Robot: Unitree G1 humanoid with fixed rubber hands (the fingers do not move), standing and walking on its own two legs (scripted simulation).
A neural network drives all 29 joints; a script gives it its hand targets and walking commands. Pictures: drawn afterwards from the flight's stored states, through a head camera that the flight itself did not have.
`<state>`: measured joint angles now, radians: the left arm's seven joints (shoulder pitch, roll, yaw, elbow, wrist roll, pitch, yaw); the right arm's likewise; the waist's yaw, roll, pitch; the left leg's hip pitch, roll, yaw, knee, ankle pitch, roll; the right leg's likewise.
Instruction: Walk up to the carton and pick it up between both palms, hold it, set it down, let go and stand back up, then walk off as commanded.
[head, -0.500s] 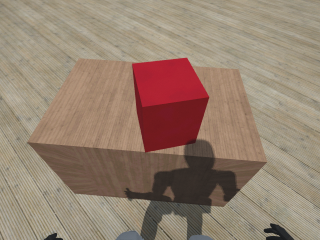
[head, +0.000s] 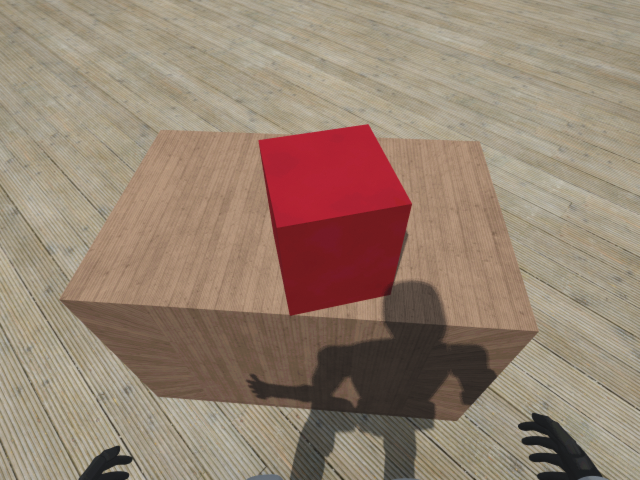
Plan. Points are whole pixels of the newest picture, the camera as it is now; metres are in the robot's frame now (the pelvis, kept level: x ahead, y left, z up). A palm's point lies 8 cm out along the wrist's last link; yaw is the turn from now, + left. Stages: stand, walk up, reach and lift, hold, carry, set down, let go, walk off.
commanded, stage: walk up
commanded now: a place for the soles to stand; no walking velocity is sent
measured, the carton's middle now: (328, 222) +0.54 -0.01 -0.05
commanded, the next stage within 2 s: reach and lift in 1.88 s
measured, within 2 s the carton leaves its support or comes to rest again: neither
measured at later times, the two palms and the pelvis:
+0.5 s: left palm out of the picture +0.09 +0.37 -0.10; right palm (525, 446) +0.17 -0.24 -0.08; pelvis +0.05 +0.05 +0.00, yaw +2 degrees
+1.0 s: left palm (83, 408) +0.23 +0.34 -0.07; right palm (527, 417) +0.20 -0.26 -0.09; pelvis +0.11 +0.04 +0.00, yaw +0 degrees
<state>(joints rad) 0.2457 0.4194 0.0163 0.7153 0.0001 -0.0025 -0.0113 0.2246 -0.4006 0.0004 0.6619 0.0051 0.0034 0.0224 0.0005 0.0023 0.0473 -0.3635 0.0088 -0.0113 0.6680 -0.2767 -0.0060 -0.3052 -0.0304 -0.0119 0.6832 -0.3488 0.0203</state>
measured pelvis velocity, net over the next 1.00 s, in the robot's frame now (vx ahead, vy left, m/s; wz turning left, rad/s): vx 0.11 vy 0.04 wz -0.01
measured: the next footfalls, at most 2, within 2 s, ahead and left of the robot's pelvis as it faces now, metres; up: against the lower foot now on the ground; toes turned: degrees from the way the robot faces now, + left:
right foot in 0.78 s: +0.20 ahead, -0.10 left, +0.00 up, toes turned +1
